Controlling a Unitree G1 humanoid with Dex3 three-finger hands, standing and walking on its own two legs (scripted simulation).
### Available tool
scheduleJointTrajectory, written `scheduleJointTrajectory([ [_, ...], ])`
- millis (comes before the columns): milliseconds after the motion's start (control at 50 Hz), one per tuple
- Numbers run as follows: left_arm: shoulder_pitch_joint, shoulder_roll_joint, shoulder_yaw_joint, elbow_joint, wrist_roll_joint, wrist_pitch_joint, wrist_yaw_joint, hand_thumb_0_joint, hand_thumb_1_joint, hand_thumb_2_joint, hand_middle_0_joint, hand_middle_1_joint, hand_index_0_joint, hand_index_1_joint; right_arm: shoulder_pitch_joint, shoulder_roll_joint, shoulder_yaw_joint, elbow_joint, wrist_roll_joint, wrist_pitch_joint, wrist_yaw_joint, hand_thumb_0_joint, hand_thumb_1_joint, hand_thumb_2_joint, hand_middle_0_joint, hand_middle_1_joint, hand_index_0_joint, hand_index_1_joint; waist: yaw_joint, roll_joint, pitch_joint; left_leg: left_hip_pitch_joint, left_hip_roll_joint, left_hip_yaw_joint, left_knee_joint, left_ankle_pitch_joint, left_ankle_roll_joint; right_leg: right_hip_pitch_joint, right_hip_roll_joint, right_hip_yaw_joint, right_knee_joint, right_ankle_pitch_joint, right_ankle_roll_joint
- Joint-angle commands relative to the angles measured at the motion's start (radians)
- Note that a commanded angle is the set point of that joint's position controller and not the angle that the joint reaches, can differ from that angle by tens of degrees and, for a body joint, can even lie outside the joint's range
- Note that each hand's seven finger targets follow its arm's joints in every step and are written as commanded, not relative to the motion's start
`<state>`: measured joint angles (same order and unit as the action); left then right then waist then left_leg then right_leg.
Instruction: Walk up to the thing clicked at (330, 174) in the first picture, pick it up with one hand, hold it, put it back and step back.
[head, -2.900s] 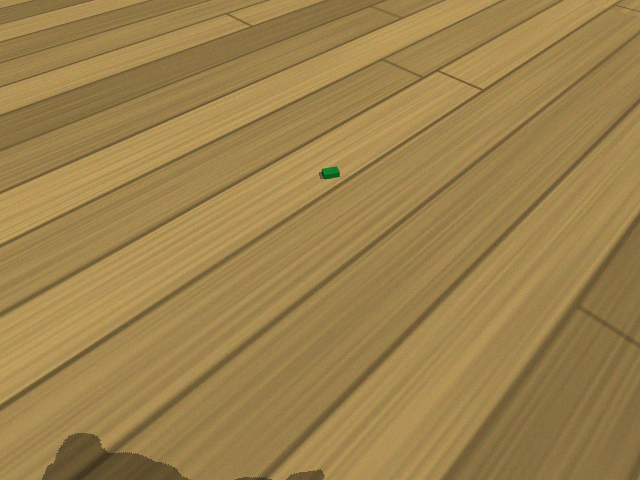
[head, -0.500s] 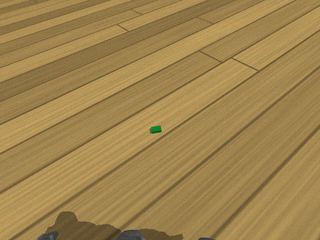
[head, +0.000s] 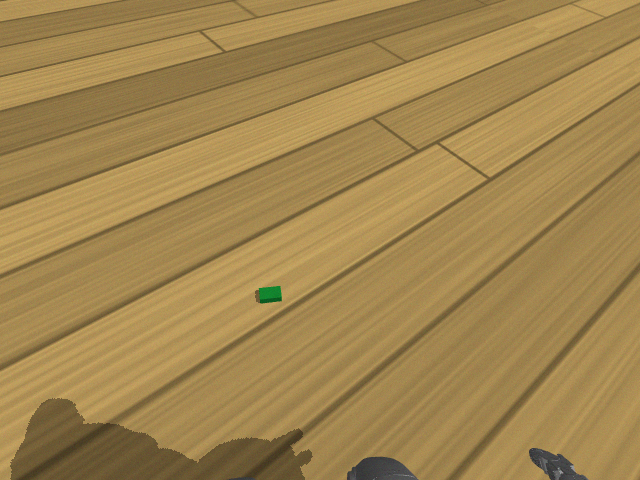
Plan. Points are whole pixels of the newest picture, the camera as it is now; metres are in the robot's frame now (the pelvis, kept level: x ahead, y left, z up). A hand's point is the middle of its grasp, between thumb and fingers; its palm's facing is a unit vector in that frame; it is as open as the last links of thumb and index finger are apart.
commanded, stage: walk up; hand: left
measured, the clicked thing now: (270, 294) +0.79 +0.13 -0.75
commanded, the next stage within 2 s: none
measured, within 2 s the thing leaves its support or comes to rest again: neither
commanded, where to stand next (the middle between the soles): +0.42 -0.11 m, yaw +3 degrees
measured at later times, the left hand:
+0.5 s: hand (217, 393) +0.24 +0.15 -0.11, palm faces +0.00 -0.92 -0.39, open 7.4 cm
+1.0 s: hand (231, 342) +0.34 +0.15 -0.16, palm faces +0.03 -0.95 -0.31, open 7.4 cm
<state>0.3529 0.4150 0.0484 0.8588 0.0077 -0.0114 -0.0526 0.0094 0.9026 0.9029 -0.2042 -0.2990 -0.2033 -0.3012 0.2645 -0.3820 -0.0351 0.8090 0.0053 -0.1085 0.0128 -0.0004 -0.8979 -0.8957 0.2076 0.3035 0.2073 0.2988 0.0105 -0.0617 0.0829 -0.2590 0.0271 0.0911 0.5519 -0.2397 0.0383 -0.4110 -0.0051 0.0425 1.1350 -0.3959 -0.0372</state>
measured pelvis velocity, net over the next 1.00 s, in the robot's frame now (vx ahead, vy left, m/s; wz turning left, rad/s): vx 0.31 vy -0.12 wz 0.05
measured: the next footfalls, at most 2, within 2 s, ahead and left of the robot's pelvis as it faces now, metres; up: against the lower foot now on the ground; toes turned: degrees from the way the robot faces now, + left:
right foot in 0.30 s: +0.25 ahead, -0.21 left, +0.00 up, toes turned -5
left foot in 0.80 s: +0.39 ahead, +0.00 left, +0.00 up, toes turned +7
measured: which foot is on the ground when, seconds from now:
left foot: down 0.00-0.32, up 0.34-0.78, down 0.80-1.00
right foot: up 0.00-0.28, down 0.30-0.84, up 0.86-1.00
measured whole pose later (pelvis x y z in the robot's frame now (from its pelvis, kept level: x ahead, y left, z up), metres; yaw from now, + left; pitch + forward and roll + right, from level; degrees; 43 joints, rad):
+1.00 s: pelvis +0.31 -0.12 +0.00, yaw +3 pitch -4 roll -1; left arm 0.31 0.41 0.04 0.84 -0.01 0.00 -0.02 0.01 0.90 0.90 -0.20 -0.30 -0.20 -0.30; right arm 0.26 -0.38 -0.03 0.81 0.00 -0.09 -0.01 0.00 -0.90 -0.90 0.21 0.30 0.21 0.30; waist 0.01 -0.05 0.12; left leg -0.26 0.02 0.06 0.54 -0.22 0.03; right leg -0.43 -0.01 0.03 1.10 -0.45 -0.03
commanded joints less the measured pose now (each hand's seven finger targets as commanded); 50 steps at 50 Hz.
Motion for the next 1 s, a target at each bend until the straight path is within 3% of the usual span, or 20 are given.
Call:
scheduleJointTrajectory([
  [0, 0.064, 0.175, 0.07, -0.065, -0.003, -0.02, -0.01, 0.0, 0.9, 0.9, -0.2, -0.3, -0.2, -0.3, 0.079, -0.284, -0.09, -0.043, 0.003, -0.026, -0.015, 0.0, -0.9, -0.9, 0.2, 0.3, 0.2, 0.3, -0.003, 0.169, 0.002, 0.065, 0.241, -0.18, -0.261, 0.28, 0.157, -0.125, -0.081, 0.036, -0.046, 0.114, 0.029],
  [80, -0.045, 0.151, 0.066, -0.104, 0.003, -0.017, -0.032, 0.0, 0.9, 0.9, -0.2, -0.3, -0.2, -0.3, 0.084, -0.308, -0.098, -0.052, -0.004, -0.03, -0.01, 0.0, -0.9, -0.9, 0.2, 0.3, 0.2, 0.3, -0.018, 0.223, 0.036, 0.072, 0.229, -0.113, -0.267, 0.307, 0.178, -0.153, -0.121, -0.029, -0.256, 0.185, 0.047],
  [160, -0.147, 0.151, 0.072, -0.114, 0.002, -0.022, -0.048, 0.0, 0.9, 0.9, -0.2, -0.3, -0.2, -0.3, 0.073, -0.324, -0.1, -0.053, -0.006, -0.023, -0.007, 0.0, -0.9, -0.9, 0.2, 0.3, 0.2, 0.3, -0.036, 0.224, 0.017, -0.005, 0.213, -0.103, -0.258, 0.151, 0.14, 0.004, -0.112, -0.066, -0.456, 0.286, 0.023],
  [240, -0.058, 0.197, 0.094, -0.066, 0.01, -0.036, -0.042, 0.0, 0.9, 0.9, -0.2, -0.3, -0.2, -0.3, 0.036, -0.321, -0.097, -0.066, -0.012, -0.006, -0.014, 0.0, -0.9, -0.9, 0.2, 0.3, 0.2, 0.3, 0.034, 0.149, -0.072, -0.049, 0.244, -0.143, -0.11, 0.002, 0.124, 0.225, -0.087, -0.081, -0.532, 0.206, 0.001],
  [260, 0.009, 0.233, 0.11, -0.045, 0.013, -0.047, -0.034, 0.0, 0.9, 0.9, -0.2, -0.3, -0.2, -0.3, 0.067, -0.281, -0.082, -0.061, -0.017, -0.002, -0.014, 0.0, -0.9, -0.9, 0.2, 0.3, 0.2, 0.3, 0.065, 0.031, -0.128, -0.067, 0.187, -0.091, 0.096, 0.09, 0.1, 0.344, -0.063, -0.065, -0.58, 0.151, -0.011],
  [280, 0.096, 0.284, 0.131, -0.022, 0.019, -0.059, -0.021, 0.0, 0.9, 0.9, -0.2, -0.3, -0.2, -0.3, 0.143, -0.211, -0.056, -0.055, -0.015, 0.0, -0.013, 0.0, -0.9, -0.9, 0.2, 0.3, 0.2, 0.3, 0.095, -0.161, -0.181, -0.145, 0.096, -0.016, 0.366, 0.063, 0.064, 0.455, -0.123, 0.042, -0.687, -0.008, -0.032],
  [300, 0.097, 0.341, 0.14, -0.044, 0.018, -0.066, -0.006, 0.0, 0.9, 0.9, -0.2, -0.3, -0.2, -0.3, 0.186, -0.145, -0.029, -0.066, -0.008, 0.003, -0.011, 0.0, -0.9, -0.9, 0.2, 0.3, 0.2, 0.3, 0.08, -0.329, -0.161, -0.331, -0.025, -0.032, 0.558, -0.265, 0.012, 0.501, -0.327, 0.399, -0.812, -0.076, -0.088],
  [320, 0.073, 0.354, 0.134, -0.051, 0.006, -0.062, -0.002, 0.0, 0.9, 0.9, -0.2, -0.3, -0.2, -0.3, 0.141, -0.244, -0.056, -0.054, -0.009, 0.011, -0.021, 0.0, -0.9, -0.9, 0.2, 0.3, 0.2, 0.3, 0.091, -0.247, -0.125, -0.436, -0.033, -0.055, 0.651, -0.274, -0.002, 0.511, -0.41, 0.559, -0.883, -0.023, -0.187],
  [340, 0.047, 0.347, 0.131, -0.059, -0.006, -0.055, 0.002, 0.0, 0.9, 0.9, -0.2, -0.3, -0.2, -0.3, 0.101, -0.282, -0.064, -0.036, -0.014, 0.014, -0.028, 0.0, -0.9, -0.9, 0.2, 0.3, 0.2, 0.3, 0.09, -0.195, -0.083, -0.422, 0.016, -0.11, 0.681, -0.256, -0.002, 0.41, -0.419, 0.549, -0.884, 0.024, -0.224],
  [400, -0.062, 0.249, 0.095, -0.079, -0.014, -0.059, 0.017, 0.0, 0.9, 0.9, -0.2, -0.3, -0.2, -0.3, 0.141, -0.242, -0.062, 0.018, 0.011, 0.024, -0.012, 0.0, -0.9, -0.9, 0.2, 0.3, 0.2, 0.3, 0.003, -0.131, -0.026, -0.301, 0.049, -0.162, 0.588, -0.12, 0.0, 0.255, -0.253, 0.176, -0.839, 0.283, -0.12],
  [440, -0.07, 0.224, 0.084, -0.086, -0.01, -0.067, 0.018, 0.0, 0.9, 0.9, -0.2, -0.3, -0.2, -0.3, 0.167, -0.23, -0.065, 0.034, 0.002, 0.035, 0.0, 0.0, -0.9, -0.9, 0.2, 0.3, 0.2, 0.3, -0.005, -0.118, -0.028, -0.24, 0.031, -0.14, 0.541, -0.049, -0.005, 0.203, -0.207, 0.092, -0.855, 0.285, -0.117],
  [600, -0.006, 0.246, 0.093, -0.114, 0.011, -0.075, 0.016, 0.0, 0.9, 0.9, -0.2, -0.3, -0.2, -0.3, 0.025, -0.221, -0.073, -0.006, -0.022, 0.04, 0.024, 0.0, -0.9, -0.9, 0.2, 0.3, 0.2, 0.3, 0.048, -0.043, 0.036, -0.31, 0.056, -0.135, 0.227, 0.002, -0.042, 0.244, -0.28, 0.106, -0.936, -0.015, -0.17],
  [720, 0.028, 0.245, 0.087, -0.115, 0.009, -0.061, 0.013, 0.0, 0.9, 0.9, -0.2, -0.3, -0.2, -0.3, -0.023, -0.192, -0.065, -0.026, -0.022, 0.015, 0.022, 0.0, -0.9, -0.9, 0.2, 0.3, 0.2, 0.3, 0.051, -0.032, 0.007, -0.163, 0.019, -0.032, 0.047, 0.002, -0.008, 0.275, -0.263, 0.041, -0.791, 0.343, -0.151],
  [780, 0.008, 0.214, 0.063, -0.131, 0.003, -0.056, 0.016, 0.0, 0.9, 0.9, -0.2, -0.3, -0.2, -0.3, 0.145, -0.217, -0.081, 0.019, -0.024, 0.001, 0.004, 0.0, -0.9, -0.9, 0.2, 0.3, 0.2, 0.3, -0.053, 0.077, -0.091, 0.186, -0.037, -0.009, -0.074, 0.055, 0.032, 0.158, -0.179, -0.058, -0.503, 0.521, -0.1],
  [800, 0.029, 0.161, 0.043, -0.141, -0.008, -0.056, 0.019, 0.0, 0.9, 0.9, -0.2, -0.3, -0.2, -0.3, 0.243, -0.276, -0.103, 0.031, -0.039, -0.003, -0.008, 0.0, -0.9, -0.9, 0.2, 0.3, 0.2, 0.3, -0.099, 0.219, -0.18, 0.367, 0.089, -0.196, -0.134, -0.015, 0.087, 0.033, -0.105, -0.109, -0.247, 0.443, -0.054],
  [820, 0.054, 0.091, 0.033, -0.142, -0.019, -0.051, 0.024, 0.0, 0.9, 0.9, -0.2, -0.3, -0.2, -0.3, 0.24, -0.348, -0.115, 0.005, -0.047, -0.001, -0.025, 0.0, -0.9, -0.9, 0.2, 0.3, 0.2, 0.3, -0.084, 0.355, -0.188, 0.494, 0.366, -0.635, -0.176, 0.166, 0.202, -0.236, 0.05, -0.127, -0.059, -0.061, 0.017],
  [840, 0.03, 0.209, 0.065, -0.115, -0.009, -0.032, 0.044, 0.0, 0.9, 0.9, -0.2, -0.3, -0.2, -0.3, 0.225, -0.359, -0.123, -0.001, -0.009, 0.008, -0.028, 0.0, -0.9, -0.9, 0.2, 0.3, 0.2, 0.3, -0.088, 0.231, -0.174, 0.415, 0.451, -0.722, -0.188, 0.249, 0.306, -0.217, -0.011, -0.018, 0.035, -0.204, 0.003],
  [860, 0.008, 0.218, 0.056, -0.113, -0.004, -0.026, 0.052, 0.0, 0.9, 0.9, -0.2, -0.3, -0.2, -0.3, 0.187, -0.337, -0.121, -0.007, -0.006, 0.012, -0.031, 0.0, -0.9, -0.9, 0.2, 0.3, 0.2, 0.3, -0.071, 0.175, -0.113, 0.332, 0.446, -0.672, -0.187, 0.342, 0.327, -0.222, -0.034, 0.021, 0.075, -0.196, 0.002],
  [920, 0.041, 0.182, 0.048, -0.084, -0.017, -0.016, 0.04, 0.0, 0.9, 0.9, -0.2, -0.3, -0.2, -0.3, 0.086, -0.255, -0.079, -0.037, -0.001, 0.01, -0.04, 0.0, -0.9, -0.9, 0.2, 0.3, 0.2, 0.3, -0.013, 0.134, -0.027, 0.147, 0.277, -0.27, -0.179, 0.552, 0.184, -0.115, -0.056, 0.065, -0.005, -0.055, 0.002],
  [980, 0.065, 0.149, 0.042, -0.042, -0.023, -0.008, 0.04, 0.0, 0.9, 0.9, -0.2, -0.3, -0.2, -0.3, -0.009, -0.238, -0.062, -0.05, -0.008, 0.02, -0.037, 0.0, -0.9, -0.9, 0.2, 0.3, 0.2, 0.3, 0.013, 0.203, -0.014, -0.022, 0.204, -0.125, -0.161, 0.54, 0.176, 0.01, -0.046, -0.009, -0.126, 0.028, 0.026],
])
